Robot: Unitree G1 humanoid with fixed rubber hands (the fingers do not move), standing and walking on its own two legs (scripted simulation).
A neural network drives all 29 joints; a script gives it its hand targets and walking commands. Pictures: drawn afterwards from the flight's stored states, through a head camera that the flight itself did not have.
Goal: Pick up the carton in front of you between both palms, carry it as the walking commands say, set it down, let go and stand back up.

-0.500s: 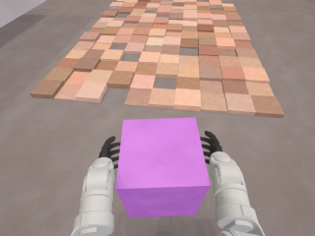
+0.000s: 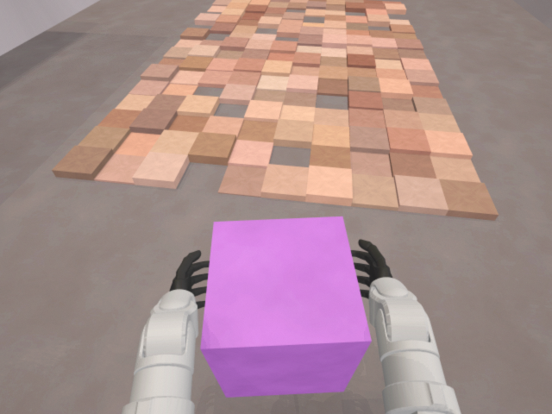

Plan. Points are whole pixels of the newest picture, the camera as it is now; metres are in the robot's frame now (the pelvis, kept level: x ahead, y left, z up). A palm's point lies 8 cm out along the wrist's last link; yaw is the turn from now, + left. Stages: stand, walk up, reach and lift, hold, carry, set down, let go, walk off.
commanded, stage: hold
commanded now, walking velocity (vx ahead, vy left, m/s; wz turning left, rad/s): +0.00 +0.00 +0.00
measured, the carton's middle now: (281, 310) +0.29 +0.00 -0.05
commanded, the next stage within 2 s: carry in 1.06 s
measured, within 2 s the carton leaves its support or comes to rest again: neither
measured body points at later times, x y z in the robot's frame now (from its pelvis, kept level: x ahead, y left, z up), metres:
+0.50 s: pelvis -0.02 -0.01 +0.00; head -0.06 -0.01 +0.45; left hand +0.27 +0.15 +0.03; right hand +0.28 -0.16 +0.04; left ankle +0.01 +0.13 -0.75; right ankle +0.00 -0.14 -0.75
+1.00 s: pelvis -0.01 +0.00 +0.00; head -0.04 +0.00 +0.45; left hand +0.28 +0.15 +0.03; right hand +0.29 -0.15 +0.03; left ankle +0.01 +0.13 -0.75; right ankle +0.00 -0.14 -0.75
